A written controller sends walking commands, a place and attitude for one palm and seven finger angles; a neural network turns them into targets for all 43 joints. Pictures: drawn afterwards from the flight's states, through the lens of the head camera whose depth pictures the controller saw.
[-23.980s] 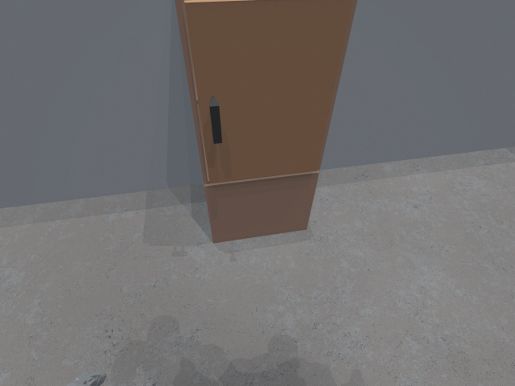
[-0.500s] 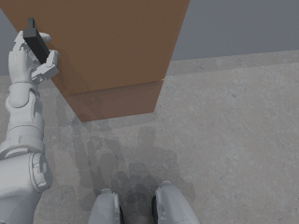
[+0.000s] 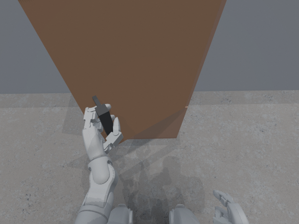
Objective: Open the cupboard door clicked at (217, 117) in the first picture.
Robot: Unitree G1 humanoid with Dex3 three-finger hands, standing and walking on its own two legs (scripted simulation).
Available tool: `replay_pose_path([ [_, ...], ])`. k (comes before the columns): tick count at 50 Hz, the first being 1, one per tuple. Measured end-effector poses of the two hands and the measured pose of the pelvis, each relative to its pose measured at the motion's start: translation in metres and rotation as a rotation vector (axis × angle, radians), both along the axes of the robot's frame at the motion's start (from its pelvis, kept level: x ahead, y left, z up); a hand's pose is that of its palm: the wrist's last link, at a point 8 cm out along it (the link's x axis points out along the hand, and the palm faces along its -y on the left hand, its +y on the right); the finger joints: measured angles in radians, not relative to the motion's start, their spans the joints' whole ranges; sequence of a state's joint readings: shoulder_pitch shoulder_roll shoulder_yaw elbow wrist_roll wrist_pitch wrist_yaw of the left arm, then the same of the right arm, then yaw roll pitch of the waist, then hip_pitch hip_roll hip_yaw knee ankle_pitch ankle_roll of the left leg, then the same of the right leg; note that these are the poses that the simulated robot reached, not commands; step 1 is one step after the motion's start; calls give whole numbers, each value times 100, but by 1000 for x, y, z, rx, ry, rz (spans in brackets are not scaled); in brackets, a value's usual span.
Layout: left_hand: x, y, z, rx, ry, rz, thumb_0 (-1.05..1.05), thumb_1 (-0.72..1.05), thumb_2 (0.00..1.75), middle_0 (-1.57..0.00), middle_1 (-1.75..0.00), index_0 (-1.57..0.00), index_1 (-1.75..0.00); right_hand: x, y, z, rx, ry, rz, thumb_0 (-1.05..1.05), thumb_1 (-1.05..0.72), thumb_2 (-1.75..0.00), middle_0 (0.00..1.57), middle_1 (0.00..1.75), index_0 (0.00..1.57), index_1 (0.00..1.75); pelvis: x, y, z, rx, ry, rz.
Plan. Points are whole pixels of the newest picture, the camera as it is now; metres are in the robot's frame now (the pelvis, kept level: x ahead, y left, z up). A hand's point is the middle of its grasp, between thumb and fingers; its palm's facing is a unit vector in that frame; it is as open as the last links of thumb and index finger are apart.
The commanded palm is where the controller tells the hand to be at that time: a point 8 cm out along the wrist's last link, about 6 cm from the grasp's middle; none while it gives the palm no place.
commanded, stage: pull the door open along its arc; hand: left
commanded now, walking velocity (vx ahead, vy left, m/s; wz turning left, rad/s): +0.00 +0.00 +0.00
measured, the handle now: (103, 116) +0.39 +0.14 +0.03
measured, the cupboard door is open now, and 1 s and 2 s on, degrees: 30 42 44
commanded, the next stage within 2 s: open thumb and fingers to let go in 0.20 s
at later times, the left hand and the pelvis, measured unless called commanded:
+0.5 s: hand (138, 149) +0.30 +0.04 +0.02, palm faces +0.45 -0.89 -0.03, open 6.9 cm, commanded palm +0.25 +0.09 +0.02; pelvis -0.01 -0.06 -0.01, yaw +5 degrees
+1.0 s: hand (136, 153) +0.29 +0.05 +0.02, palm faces +0.41 -0.91 +0.00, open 14.3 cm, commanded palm +0.24 +0.09 +0.02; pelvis -0.03 -0.04 -0.01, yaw +3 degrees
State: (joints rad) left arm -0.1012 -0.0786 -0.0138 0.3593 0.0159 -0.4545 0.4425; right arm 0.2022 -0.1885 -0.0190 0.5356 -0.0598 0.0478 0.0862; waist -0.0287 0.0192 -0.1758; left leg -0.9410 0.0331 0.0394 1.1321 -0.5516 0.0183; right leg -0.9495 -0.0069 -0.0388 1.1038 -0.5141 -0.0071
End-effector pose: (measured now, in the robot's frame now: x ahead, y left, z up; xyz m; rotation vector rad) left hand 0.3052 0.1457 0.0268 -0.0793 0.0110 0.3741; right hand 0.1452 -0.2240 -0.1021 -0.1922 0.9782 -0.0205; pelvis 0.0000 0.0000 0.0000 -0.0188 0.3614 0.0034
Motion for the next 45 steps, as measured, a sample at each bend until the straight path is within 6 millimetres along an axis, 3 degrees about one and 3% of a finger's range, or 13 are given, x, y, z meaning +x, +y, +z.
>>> replay_pose_path([
  [5, -27, -27, 3, 39, 31, 25, 3, 61, 70, -29, -128, -32, -129, 25, 10, 5, 32, -74, 43, 1, -91, -90, 20, 30, 20, 30, 0, -12, 1, 14, -22, 6],
  [11, -52, -52, 7, 64, 66, -18, 3, 60, 67, -28, -125, -32, -130, 40, 8, 14, 52, -137, 55, 1, -91, -89, 20, 30, 21, 30, 4, -28, 5, 24, -48, 21],
  [18, -52, -63, 3, 104, 52, 43, 2, 62, 73, -30, -127, -31, -130, 43, -13, 2, 15, -145, 100, 1, -91, -89, 20, 30, 21, 30, -1, -45, -2, 30, -45, 56],
  [24, -48, -63, 0, 102, 43, 92, 1, 56, 75, -35, -130, -34, -131, 28, -34, -14, -9, -99, 86, 1, -91, -90, 20, 30, 20, 30, -9, -55, -7, 44, -36, 64],
  [29, -50, -63, -2, 94, 61, 98, 1, 39, 68, -35, -129, -36, -130, 10, -46, -19, -18, -63, 55, 1, -91, -90, 20, 30, 20, 30, -14, -59, -6, 54, -38, 63],
  [35, -50, -62, -3, 91, 50, 82, 1, 6, 54, -34, -126, -35, -126, -9, -54, -21, -32, -40, 26, 1, -91, -90, 20, 30, 20, 30, -20, -58, -6, 54, -40, 58],
  [40, -51, -60, -3, 81, 39, 69, 0, -22, 42, -32, -122, -34, -123, -18, -52, -20, -40, -39, 13, 2, -91, -90, 20, 30, 20, 30, -23, -53, -7, 49, -45, 53],
  [45, -54, -58, -2, 75, 35, 66, 0, -39, 35, -29, -112, -32, -112, -20, -43, -16, -37, -57, 12, 2, -91, -90, 20, 30, 20, 30, -26, -45, -7, 41, -52, 47],
])
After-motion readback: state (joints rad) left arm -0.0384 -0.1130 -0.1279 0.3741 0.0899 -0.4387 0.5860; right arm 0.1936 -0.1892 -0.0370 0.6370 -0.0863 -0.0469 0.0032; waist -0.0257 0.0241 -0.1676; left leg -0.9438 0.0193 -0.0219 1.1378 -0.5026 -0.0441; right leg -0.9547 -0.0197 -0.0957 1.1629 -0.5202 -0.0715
